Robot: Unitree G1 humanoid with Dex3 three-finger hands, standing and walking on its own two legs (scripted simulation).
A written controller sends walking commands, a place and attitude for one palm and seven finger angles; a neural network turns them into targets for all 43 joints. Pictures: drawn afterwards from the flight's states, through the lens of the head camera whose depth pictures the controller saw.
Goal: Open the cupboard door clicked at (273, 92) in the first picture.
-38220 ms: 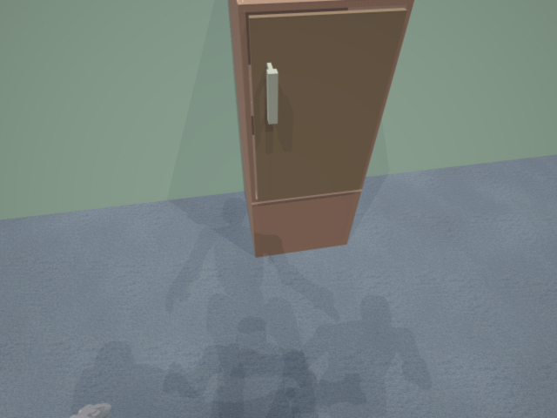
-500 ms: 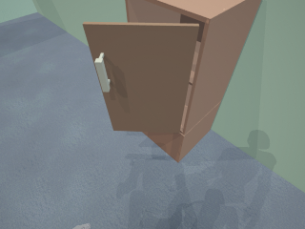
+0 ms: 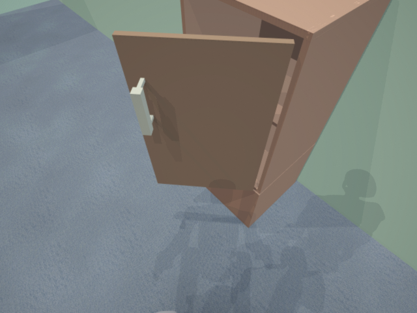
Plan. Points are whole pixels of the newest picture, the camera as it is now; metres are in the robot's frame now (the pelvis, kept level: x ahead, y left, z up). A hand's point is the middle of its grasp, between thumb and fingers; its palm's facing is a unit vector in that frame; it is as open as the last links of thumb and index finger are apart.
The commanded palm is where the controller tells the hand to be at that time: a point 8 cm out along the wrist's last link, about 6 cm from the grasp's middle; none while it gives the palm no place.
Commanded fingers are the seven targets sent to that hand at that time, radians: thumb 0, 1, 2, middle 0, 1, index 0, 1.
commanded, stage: come to a stop and stand still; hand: left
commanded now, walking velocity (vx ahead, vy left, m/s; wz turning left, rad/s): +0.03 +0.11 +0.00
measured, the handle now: (144, 107) +0.56 +0.21 +0.04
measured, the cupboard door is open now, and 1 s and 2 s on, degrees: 42 42 42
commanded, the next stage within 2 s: look again from close up in 0.86 s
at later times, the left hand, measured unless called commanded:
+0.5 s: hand out of the picture +0.03 +0.20 -0.17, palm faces -0.02 -0.98 -0.21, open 7.4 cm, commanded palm none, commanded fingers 0.00 0.90 0.90 -0.20 -0.30 -0.20 -0.30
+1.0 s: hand out of the picture +0.00 +0.21 -0.17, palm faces -0.03 -0.98 -0.21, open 7.4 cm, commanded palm none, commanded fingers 0.00 0.90 0.90 -0.20 -0.30 -0.20 -0.30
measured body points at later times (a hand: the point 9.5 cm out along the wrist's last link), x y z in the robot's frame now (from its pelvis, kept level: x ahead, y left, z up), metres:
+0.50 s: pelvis -0.01 +0.02 +0.00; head +0.00 +0.02 +0.45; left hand +0.03 +0.25 -0.15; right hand +0.01 -0.22 -0.15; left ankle -0.02 +0.10 -0.73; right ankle -0.03 -0.12 -0.73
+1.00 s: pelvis -0.01 +0.03 +0.01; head +0.01 +0.03 +0.46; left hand +0.00 +0.26 -0.15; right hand +0.00 -0.20 -0.15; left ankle -0.02 +0.10 -0.73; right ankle -0.03 -0.12 -0.73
